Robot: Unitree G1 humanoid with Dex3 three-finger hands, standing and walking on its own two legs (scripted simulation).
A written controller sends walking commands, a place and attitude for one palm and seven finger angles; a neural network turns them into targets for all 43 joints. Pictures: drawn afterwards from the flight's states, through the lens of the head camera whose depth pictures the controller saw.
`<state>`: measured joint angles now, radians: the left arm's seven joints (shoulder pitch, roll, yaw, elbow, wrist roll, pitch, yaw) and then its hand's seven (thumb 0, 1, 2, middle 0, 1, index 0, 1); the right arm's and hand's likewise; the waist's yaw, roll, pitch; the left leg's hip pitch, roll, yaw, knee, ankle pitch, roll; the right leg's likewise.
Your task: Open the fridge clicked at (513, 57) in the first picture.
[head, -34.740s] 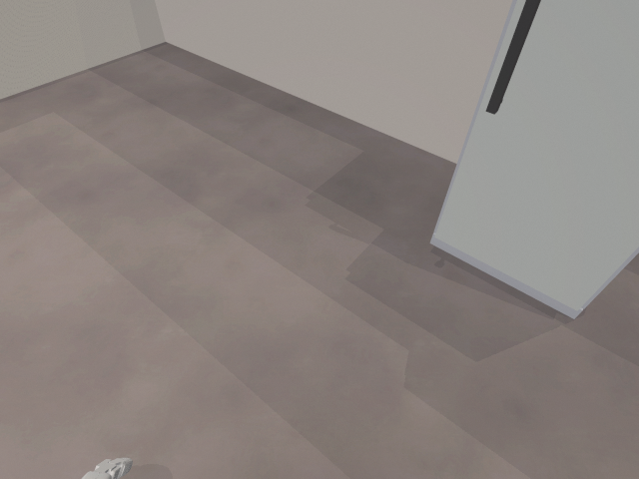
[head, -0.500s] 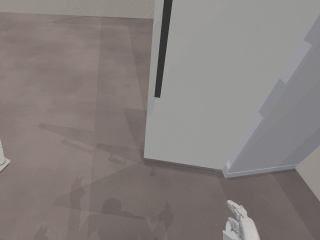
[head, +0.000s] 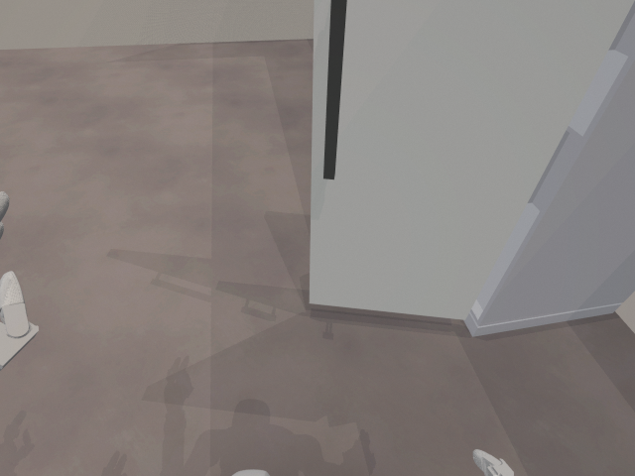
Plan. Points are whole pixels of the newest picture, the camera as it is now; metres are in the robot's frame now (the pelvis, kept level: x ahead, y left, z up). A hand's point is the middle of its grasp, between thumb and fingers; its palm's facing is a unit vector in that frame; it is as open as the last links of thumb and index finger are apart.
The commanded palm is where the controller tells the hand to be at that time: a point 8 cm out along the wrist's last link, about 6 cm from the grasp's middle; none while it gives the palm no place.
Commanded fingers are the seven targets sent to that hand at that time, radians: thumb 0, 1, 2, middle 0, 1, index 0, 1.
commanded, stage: let the arm hang, fingers relaxed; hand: left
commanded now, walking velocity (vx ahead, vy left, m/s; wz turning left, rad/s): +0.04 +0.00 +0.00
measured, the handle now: (335, 82) +0.80 +0.02 +0.16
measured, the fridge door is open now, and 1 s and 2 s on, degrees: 73 73 73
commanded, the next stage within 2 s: look to check the result in 1.18 s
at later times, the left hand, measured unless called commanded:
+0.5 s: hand out of the picture +0.07 +0.19 -0.16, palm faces +0.09 -0.98 -0.19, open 6.9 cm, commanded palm none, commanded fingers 0.00 0.90 0.90 -0.20 -0.30 -0.20 -0.30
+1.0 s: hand out of the picture +0.02 +0.23 -0.15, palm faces +0.06 -0.98 -0.21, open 7.4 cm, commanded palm none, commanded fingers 0.00 0.90 0.90 -0.20 -0.30 -0.20 -0.30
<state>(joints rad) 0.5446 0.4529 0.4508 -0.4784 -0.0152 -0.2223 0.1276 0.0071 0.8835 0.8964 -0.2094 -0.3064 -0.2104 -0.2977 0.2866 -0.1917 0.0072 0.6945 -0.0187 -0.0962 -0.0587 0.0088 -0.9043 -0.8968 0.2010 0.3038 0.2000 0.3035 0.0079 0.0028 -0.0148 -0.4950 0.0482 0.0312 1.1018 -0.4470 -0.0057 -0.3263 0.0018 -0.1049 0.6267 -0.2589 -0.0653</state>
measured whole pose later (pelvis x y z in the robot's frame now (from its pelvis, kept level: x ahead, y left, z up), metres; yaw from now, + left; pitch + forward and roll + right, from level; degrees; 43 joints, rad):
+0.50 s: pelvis +0.01 +0.01 +0.01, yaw +5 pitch -1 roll -1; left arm 0.23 0.18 0.02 0.89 0.02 0.02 0.01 -0.06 0.98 0.89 -0.21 -0.30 -0.21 -0.30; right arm 0.25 -0.18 0.00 0.96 -0.03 0.04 -0.02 0.00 -0.91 -0.90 0.20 0.30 0.20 0.30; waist -0.02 0.00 0.06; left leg -0.34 0.03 -0.02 0.60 -0.23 -0.02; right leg -0.28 0.00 -0.05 0.58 -0.28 -0.01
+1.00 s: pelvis +0.02 +0.04 +0.02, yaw +3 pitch -1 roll +0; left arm 0.24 0.18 0.01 1.13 0.02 0.01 0.01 0.00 0.91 0.90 -0.20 -0.30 -0.20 -0.29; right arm 0.25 -0.16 -0.01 1.12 -0.02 0.01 -0.02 0.00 -0.91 -0.90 0.20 0.30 0.20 0.30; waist -0.01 0.01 0.04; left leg -0.23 -0.01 0.04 0.42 -0.18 0.03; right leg -0.19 -0.04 0.01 0.42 -0.21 0.04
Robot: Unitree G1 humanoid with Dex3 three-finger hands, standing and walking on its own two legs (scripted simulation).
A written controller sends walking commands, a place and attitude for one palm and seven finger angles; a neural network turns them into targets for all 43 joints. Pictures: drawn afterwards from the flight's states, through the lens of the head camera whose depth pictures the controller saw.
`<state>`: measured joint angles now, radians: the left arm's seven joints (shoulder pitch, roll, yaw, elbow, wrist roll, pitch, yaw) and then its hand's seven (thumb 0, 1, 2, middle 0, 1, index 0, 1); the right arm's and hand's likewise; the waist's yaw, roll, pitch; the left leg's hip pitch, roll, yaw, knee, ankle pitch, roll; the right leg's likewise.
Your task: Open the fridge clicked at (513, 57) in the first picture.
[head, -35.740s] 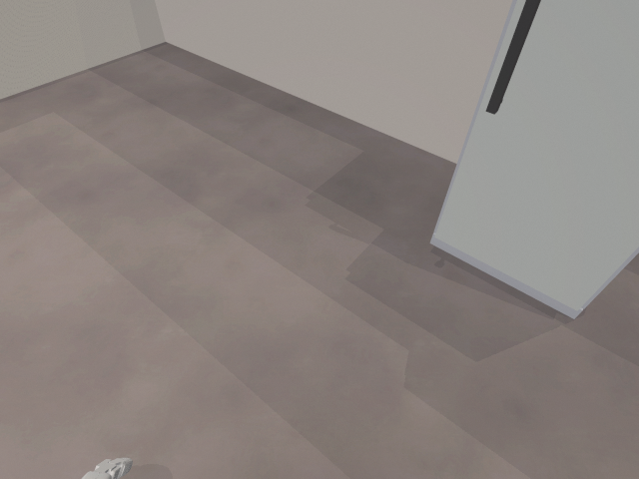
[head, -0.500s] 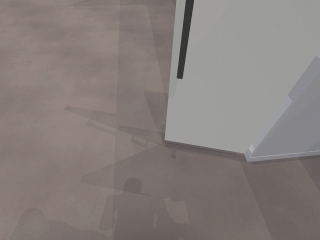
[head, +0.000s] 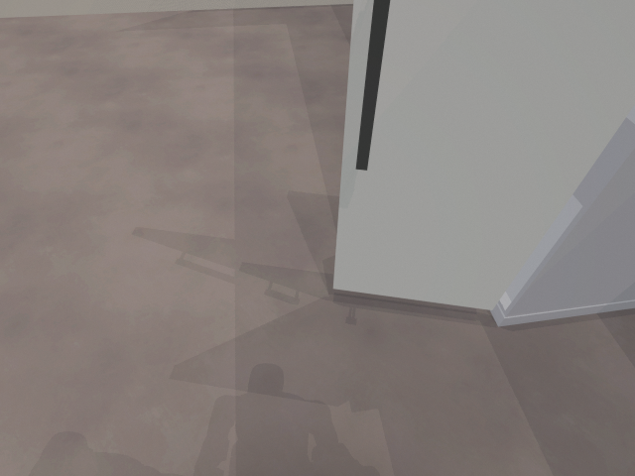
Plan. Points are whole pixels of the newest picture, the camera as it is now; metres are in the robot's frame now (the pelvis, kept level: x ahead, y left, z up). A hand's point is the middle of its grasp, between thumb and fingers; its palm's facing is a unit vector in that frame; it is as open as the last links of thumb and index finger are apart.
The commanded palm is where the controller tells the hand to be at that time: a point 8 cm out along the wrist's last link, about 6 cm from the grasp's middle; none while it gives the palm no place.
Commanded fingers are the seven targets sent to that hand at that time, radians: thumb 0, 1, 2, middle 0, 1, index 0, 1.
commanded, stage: let the arm hang, fingers relaxed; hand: left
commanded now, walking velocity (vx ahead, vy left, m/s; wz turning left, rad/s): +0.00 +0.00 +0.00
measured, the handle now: (373, 68) +0.78 -0.06 +0.14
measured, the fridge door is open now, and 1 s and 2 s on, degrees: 73 73 73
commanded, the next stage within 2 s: look to check the result in 0.18 s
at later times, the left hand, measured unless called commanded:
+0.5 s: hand out of the picture +0.04 +0.20 -0.17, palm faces -0.02 -0.97 -0.24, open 7.4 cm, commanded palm none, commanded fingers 0.00 0.90 0.90 -0.20 -0.30 -0.20 -0.30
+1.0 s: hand out of the picture +0.10 +0.22 -0.15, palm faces -0.04 -0.95 -0.32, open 7.4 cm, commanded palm none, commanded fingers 0.00 0.90 0.90 -0.20 -0.30 -0.20 -0.30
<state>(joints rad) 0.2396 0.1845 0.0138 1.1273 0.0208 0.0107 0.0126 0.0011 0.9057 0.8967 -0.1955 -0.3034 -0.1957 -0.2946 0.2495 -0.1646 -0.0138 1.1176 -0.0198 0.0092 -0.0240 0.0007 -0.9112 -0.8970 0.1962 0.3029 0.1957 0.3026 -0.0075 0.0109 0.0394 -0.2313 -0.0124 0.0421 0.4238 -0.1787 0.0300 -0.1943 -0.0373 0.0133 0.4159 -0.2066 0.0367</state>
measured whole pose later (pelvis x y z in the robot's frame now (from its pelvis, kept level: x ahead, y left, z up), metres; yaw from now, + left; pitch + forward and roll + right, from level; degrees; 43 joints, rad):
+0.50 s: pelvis +0.01 -0.01 +0.00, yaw -1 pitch -1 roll +0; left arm 0.19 0.22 0.02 1.14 0.02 0.00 0.01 0.00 0.90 0.90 -0.20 -0.30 -0.20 -0.29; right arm 0.18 -0.22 -0.02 1.13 -0.02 0.00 -0.02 0.00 -0.91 -0.90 0.20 0.30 0.20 0.30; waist -0.01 0.01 0.06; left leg -0.19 0.00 0.05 0.40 -0.18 0.02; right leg -0.16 -0.03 0.02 0.39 -0.21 0.03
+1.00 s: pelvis +0.02 -0.02 +0.01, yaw -1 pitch -1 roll +0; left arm 0.10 0.32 0.01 1.13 0.02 -0.01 0.00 0.00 0.90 0.90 -0.20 -0.30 -0.20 -0.29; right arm 0.10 -0.32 -0.02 1.13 -0.02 0.00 -0.01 0.00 -0.91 -0.90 0.20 0.30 0.20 0.30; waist -0.01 0.01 0.05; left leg -0.15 0.01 0.04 0.34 -0.17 0.00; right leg -0.12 -0.01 0.01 0.33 -0.19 0.01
